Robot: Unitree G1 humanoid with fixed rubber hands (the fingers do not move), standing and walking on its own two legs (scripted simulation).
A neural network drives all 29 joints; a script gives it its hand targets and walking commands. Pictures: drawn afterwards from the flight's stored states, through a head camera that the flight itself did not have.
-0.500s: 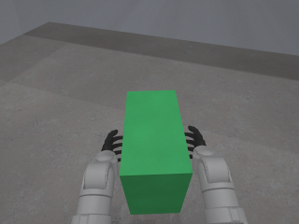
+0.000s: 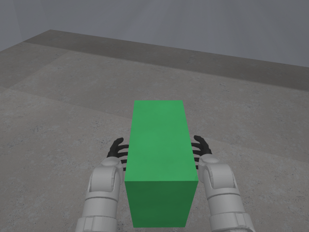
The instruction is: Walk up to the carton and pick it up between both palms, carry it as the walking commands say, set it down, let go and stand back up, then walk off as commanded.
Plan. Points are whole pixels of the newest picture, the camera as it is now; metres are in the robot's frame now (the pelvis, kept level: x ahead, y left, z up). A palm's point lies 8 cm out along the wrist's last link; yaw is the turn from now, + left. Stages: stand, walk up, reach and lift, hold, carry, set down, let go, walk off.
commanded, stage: carry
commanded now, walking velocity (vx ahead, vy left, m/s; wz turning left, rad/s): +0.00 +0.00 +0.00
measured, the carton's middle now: (158, 161) +0.35 +0.00 -0.02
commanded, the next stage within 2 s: hold in 1.30 s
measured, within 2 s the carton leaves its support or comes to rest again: neither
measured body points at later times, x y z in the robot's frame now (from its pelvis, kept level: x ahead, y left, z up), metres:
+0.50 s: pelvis -0.02 +0.01 +0.00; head -0.05 +0.01 +0.45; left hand +0.29 +0.13 +0.04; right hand +0.29 -0.12 +0.05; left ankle +0.05 +0.10 -0.73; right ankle +0.02 -0.08 -0.73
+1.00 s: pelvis -0.03 +0.01 +0.00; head -0.04 +0.01 +0.45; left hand +0.29 +0.13 +0.04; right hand +0.29 -0.12 +0.05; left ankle +0.05 +0.10 -0.73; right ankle +0.02 -0.08 -0.73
